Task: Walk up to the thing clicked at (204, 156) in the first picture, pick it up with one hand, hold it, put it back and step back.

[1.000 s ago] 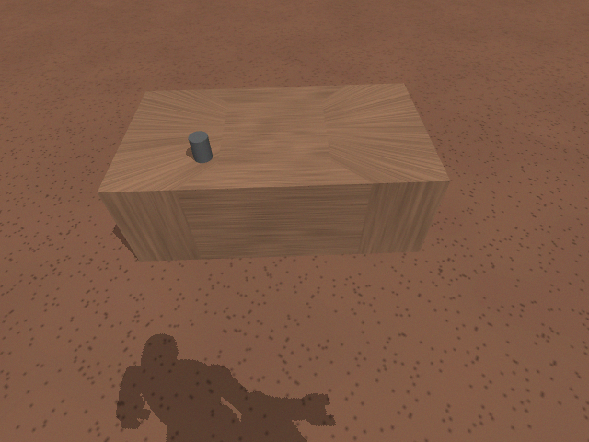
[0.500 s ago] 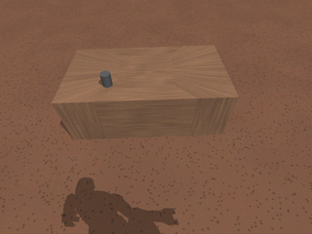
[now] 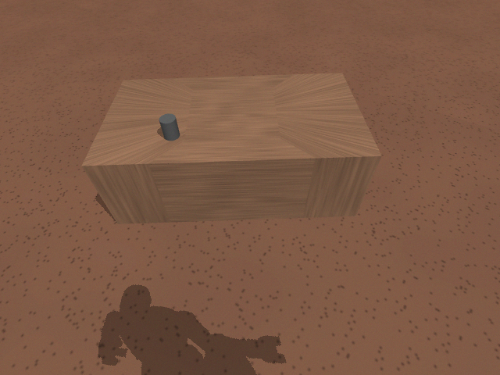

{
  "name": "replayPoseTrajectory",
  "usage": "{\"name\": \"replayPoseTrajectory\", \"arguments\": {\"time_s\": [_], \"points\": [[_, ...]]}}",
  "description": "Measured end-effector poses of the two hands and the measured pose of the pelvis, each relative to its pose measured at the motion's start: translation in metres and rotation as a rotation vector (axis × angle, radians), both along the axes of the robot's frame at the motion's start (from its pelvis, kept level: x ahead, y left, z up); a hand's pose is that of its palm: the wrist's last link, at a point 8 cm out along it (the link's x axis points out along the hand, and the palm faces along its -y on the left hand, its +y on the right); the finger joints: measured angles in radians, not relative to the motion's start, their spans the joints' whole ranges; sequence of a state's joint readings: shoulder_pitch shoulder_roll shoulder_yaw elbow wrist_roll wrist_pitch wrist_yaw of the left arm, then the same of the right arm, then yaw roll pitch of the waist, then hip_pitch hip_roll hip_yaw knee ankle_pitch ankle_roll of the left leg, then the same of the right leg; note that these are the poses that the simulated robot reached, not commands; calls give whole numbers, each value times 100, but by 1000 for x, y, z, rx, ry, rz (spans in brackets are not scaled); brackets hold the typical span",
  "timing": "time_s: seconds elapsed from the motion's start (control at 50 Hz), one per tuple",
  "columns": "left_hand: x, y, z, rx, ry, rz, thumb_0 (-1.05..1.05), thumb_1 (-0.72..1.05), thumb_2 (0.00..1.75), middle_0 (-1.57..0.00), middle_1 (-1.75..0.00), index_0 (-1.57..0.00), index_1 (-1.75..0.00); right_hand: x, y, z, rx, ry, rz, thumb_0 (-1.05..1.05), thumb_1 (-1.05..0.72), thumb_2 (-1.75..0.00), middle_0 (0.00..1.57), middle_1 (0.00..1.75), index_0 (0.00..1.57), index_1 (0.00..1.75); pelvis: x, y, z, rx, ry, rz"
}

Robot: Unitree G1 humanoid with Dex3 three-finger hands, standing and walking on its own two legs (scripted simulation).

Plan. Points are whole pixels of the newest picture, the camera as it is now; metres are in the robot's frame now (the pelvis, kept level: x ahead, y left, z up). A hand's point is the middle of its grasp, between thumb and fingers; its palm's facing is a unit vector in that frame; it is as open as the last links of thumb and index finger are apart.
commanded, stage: stand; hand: left
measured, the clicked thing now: (169, 127) +1.10 +0.37 -0.32
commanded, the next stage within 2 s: walk up in 0.12 s
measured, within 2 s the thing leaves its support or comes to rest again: neither
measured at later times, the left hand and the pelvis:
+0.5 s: hand out of the picture +0.08 +0.40 -0.19, palm faces +0.03 -0.91 -0.40, open 7.4 cm; pelvis +0.08 +0.09 -0.03, yaw +3 degrees
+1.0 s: hand (91, 261) +0.38 +0.39 -0.15, palm faces -0.05 -0.92 -0.39, open 7.4 cm; pelvis +0.28 +0.12 -0.03, yaw +1 degrees
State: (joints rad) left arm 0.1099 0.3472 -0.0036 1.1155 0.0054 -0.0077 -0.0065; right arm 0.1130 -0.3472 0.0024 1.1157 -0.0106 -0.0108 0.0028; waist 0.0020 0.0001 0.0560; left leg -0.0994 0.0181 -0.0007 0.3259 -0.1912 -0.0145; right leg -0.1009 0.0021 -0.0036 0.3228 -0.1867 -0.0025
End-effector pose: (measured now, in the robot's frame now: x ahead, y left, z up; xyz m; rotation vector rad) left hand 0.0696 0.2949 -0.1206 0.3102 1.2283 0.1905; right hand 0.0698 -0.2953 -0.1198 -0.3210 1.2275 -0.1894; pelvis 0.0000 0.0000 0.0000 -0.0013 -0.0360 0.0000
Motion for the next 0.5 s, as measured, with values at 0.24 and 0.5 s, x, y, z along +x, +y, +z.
{"name": "replayPoseTrajectory", "arguments": {"time_s": [0.24,0.5], "points": [[-12,21,6,12,-53,39,1,91,90,-20,-30,-21,-30,9,-6,6,-11,3,30,1,-90,-90,20,30,20,30,11,10,-2,-14,7,20],[6,145,-24,74,56,75,1,91,90,-20,-30,-20,-30,90,51,13,-99,-81,55,1,-90,-90,20,30,20,30,79,95,-32,-14,-22,44]]}}
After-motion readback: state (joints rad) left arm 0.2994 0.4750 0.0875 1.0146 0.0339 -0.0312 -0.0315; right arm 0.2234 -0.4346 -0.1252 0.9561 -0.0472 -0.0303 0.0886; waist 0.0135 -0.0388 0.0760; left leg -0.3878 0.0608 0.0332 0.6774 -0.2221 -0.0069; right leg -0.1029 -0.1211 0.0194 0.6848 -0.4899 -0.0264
